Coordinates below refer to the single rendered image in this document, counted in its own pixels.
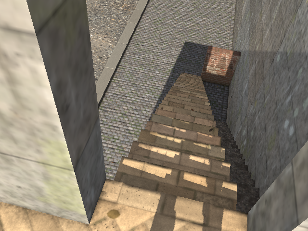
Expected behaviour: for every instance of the stairs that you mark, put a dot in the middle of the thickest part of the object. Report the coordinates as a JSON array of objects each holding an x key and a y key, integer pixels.
[{"x": 179, "y": 152}]

